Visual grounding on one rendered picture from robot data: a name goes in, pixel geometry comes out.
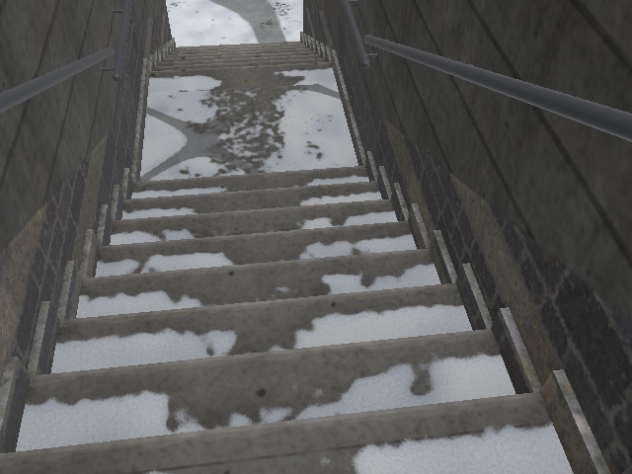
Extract stairs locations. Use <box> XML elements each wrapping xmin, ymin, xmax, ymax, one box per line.
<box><xmin>155</xmin><ymin>41</ymin><xmax>326</xmax><ymax>71</ymax></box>
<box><xmin>0</xmin><ymin>166</ymin><xmax>574</xmax><ymax>474</ymax></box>

